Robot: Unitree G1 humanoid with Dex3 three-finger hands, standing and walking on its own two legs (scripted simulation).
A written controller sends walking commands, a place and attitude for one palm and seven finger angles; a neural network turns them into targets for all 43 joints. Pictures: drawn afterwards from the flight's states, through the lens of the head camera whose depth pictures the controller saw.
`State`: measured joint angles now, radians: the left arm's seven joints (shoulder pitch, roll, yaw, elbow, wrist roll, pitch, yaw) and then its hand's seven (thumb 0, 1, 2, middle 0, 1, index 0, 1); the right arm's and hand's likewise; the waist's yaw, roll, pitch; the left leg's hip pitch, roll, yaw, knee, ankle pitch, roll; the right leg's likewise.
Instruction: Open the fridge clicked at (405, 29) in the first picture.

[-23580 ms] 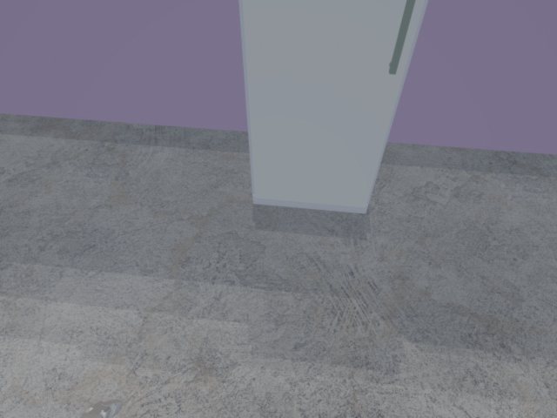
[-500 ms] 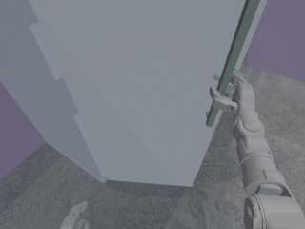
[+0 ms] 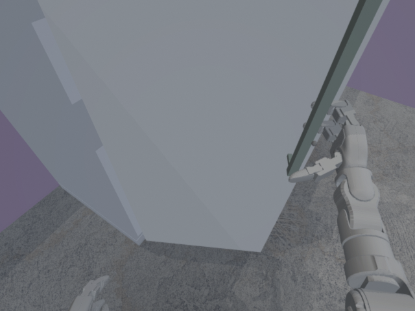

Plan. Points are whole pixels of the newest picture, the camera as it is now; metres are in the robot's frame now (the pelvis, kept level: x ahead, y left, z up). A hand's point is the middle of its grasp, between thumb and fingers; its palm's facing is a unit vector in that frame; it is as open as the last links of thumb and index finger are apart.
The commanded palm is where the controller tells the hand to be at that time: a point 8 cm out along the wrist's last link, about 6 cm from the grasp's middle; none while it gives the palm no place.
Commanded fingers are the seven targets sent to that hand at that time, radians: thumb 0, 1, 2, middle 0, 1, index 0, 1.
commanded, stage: slip the hand off the handle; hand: right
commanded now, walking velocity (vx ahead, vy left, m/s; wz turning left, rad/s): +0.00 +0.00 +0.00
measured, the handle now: (327, 81) +0.45 -0.15 +0.23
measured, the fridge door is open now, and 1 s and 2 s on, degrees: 62 62 62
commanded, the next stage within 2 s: draw the hand back to the body in 1.36 s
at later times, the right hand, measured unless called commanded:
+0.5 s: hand (350, 154) +0.39 -0.22 +0.13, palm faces +0.04 +0.99 -0.12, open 14.7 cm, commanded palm +0.36 -0.26 +0.13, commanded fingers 0.00 0.55 -0.20 0.25 1.15 0.25 1.15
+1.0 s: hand (349, 181) +0.33 -0.21 +0.12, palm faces +0.03 +0.99 -0.11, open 14.7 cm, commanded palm +0.30 -0.25 +0.13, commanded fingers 0.00 0.55 -0.20 0.25 1.15 0.25 1.15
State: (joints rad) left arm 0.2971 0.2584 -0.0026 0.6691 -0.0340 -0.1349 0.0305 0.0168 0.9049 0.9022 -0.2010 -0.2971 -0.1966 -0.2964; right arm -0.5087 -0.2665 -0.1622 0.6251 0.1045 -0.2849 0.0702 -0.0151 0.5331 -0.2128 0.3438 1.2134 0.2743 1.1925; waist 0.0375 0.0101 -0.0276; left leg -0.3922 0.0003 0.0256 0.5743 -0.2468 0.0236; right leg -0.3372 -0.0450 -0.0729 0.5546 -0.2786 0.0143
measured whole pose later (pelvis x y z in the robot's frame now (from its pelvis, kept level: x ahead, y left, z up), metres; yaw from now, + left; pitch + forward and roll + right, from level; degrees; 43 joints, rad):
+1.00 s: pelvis +0.00 -0.02 -0.01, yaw -1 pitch +2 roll +0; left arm 0.27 0.24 -0.04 0.60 -0.04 -0.12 0.05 0.02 0.90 0.90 -0.20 -0.30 -0.20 -0.30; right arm -0.22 -0.28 -0.17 0.31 0.16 -0.20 0.18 -0.02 0.55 -0.20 0.26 1.15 0.25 1.15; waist -0.01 -0.01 -0.05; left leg -0.39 0.02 0.04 0.64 -0.29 0.00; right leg -0.36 -0.03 -0.05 0.65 -0.33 -0.01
